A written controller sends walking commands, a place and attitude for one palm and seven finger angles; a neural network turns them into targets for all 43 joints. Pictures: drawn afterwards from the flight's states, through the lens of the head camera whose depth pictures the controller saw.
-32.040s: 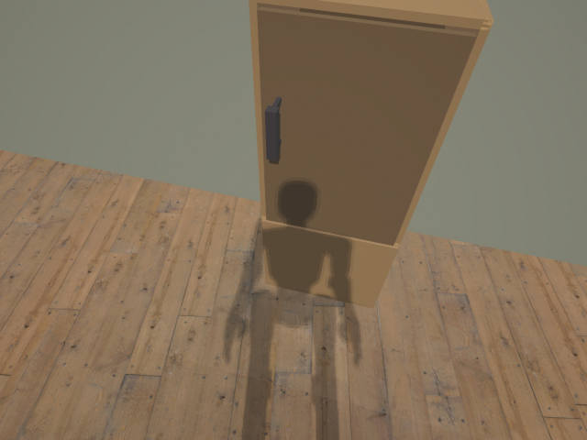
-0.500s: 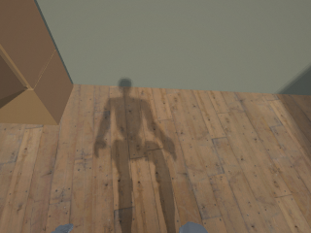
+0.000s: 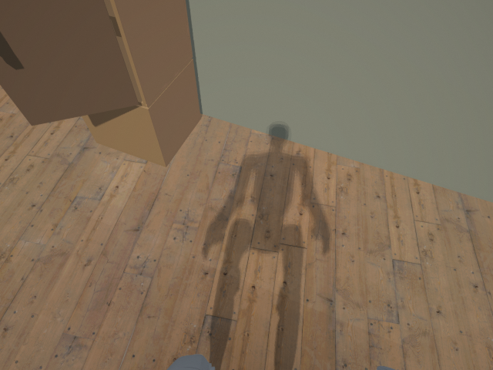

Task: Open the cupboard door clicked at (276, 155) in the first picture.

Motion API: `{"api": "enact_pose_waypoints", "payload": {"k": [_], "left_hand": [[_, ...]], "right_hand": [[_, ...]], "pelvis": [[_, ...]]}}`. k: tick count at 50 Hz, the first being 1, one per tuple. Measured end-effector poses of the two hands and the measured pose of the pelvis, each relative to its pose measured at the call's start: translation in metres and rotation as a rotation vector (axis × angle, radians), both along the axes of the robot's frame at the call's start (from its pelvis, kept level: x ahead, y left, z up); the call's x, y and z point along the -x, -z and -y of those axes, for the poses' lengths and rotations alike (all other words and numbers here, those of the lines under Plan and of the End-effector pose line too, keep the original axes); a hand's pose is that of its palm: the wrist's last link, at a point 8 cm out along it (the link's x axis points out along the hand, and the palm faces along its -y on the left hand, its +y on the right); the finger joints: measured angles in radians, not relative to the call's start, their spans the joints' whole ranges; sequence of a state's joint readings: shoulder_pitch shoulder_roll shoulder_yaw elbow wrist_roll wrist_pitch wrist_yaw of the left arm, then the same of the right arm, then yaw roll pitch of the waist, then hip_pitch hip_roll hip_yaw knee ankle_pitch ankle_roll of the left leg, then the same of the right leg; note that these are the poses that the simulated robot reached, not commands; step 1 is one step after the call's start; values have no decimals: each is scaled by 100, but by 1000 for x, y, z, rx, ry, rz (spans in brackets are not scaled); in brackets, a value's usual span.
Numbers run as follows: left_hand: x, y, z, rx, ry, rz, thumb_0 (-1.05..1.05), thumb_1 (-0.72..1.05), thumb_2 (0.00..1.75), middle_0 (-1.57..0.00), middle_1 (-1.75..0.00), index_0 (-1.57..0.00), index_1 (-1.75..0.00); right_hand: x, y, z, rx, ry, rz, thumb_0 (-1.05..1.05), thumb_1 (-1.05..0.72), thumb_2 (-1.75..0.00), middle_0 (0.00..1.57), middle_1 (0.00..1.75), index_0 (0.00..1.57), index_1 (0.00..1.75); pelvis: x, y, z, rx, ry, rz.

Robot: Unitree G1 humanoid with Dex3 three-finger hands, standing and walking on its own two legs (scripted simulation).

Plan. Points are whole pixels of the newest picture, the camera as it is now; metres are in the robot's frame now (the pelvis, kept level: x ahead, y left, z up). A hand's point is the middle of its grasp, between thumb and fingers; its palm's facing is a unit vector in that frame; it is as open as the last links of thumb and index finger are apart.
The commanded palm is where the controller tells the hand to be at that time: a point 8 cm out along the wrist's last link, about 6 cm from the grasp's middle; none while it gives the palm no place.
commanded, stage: turn to face it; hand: left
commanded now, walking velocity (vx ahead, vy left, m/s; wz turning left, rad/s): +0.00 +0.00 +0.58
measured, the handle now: out of the picture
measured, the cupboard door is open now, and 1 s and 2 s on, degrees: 41 41 41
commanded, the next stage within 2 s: take the last steps up to it in 0.60 s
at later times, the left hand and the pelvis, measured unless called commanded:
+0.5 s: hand out of the picture +0.10 +0.21 -0.16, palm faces +0.22 -0.94 -0.26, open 7.4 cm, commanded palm none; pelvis +0.02 -0.01 +0.00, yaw +12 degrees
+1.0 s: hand out of the picture -0.07 +0.19 -0.19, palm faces +0.48 -0.85 -0.20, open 7.4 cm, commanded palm none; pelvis +0.04 +0.02 -0.01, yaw +24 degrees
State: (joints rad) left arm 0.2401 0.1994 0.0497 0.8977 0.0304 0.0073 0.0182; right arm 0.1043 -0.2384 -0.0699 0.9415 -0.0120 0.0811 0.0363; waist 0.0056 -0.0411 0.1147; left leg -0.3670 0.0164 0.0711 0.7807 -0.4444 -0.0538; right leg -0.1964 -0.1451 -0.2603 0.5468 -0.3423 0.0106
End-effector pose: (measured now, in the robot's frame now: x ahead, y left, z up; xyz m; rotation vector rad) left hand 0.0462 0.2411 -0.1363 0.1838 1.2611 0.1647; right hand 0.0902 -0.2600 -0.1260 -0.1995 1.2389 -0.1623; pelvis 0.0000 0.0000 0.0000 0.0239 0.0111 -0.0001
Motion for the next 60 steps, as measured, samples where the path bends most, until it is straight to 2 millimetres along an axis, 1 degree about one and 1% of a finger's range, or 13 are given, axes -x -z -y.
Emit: {"api": "enact_pose_waypoints", "payload": {"k": [5,8,12,19,24,27,33,39,43,48,51,55,60], "left_hand": [[32,23,-37,-3,-97,-78,0,91,90,-20,-30,-21,-30],[33,19,-49,-16,-135,-88,1,91,90,-20,-30,-20,-30],[20,6,-55,-19,-157,-33,1,91,90,-20,-30,-20,-30],[-10,-8,-41,-24,-165,55,0,91,90,-19,-30,-20,-29],[-28,-13,-17,-36,-169,109,0,91,90,-20,-30,-20,-30],[-28,-14,0,-54,-173,133,0,91,90,-20,-30,-20,-30],[2,-19,27,-28,-236,80,0,90,90,-20,-30,-21,-30],[45,-13,30,-16,-335,18,0,92,90,-20,-30,-21,-30],[81,-5,27,13,-412,-36,0,92,90,-20,-30,-21,-30],[130,11,16,59,-505,-132,0,91,90,-20,-30,-21,-30],[145,21,2,79,-529,-198,0,91,90,-20,-30,-21,-30],[123,14,-24,77,-524,-175,1,91,90,-20,-30,-20,-30],[62,1,-57,52,-496,-46,1,91,90,-19,-30,-20,-29]], "right_hand": [[-45,-2,-26,40,-109,94,0,-91,-90,19,30,19,30],[-52,-10,-37,53,-145,100,0,-91,-90,20,30,20,30],[-50,-14,-47,46,-172,72,0,-90,-90,20,30,20,30],[-35,-5,-45,5,-178,5,0,-90,-90,20,30,20,30],[-24,14,-28,-29,-171,-57,0,-90,-90,20,30,20,30],[-25,27,-15,-48,-169,-84,0,-90,-90,20,30,20,30],[-39,22,-4,-47,-197,-112,1,-91,-90,20,30,20,30],[-64,11,-14,-28,-275,-103,0,-91,-90,19,30,19,30],[-89,5,-36,-17,-357,-73,1,-91,-90,19,30,19,30],[-126,-3,-81,-3,-458,13,1,-91,-90,19,30,19,30],[-138,-2,-103,7,-484,73,0,-91,-90,19,30,20,30],[-126,-5,-119,11,-479,45,0,-91,-90,20,30,20,30],[-96,0,-130,-9,-451,-79,0,-91,-90,20,30,20,30]], "pelvis": [[-4,15,-18,18,-59,-7],[-5,8,-22,29,-86,-8],[-9,-1,-23,40,-116,-8],[-16,-5,-13,42,-165,-6],[-22,1,6,24,-205,-9],[-26,7,17,14,-229,-3],[-31,-3,26,-4,-281,12],[-34,-7,25,-6,-330,12],[-35,-6,15,-1,-366,13],[-39,1,-12,8,-407,10],[-41,9,-30,11,-416,12],[-51,1,-49,20,-431,10],[-70,-8,-69,24,-446,12]]}}
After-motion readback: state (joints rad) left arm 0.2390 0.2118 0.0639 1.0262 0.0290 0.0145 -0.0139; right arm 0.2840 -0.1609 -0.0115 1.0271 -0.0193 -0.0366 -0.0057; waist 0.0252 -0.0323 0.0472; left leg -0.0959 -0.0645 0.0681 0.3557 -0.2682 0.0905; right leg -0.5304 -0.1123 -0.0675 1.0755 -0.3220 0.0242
